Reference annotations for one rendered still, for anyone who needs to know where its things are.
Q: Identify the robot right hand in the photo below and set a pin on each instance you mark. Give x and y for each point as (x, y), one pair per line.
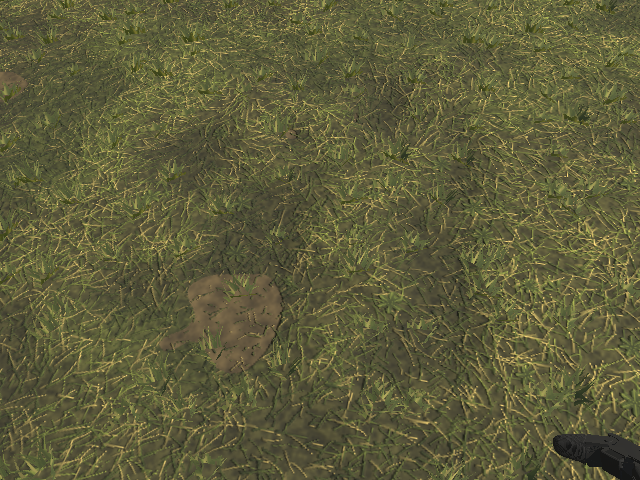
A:
(616, 455)

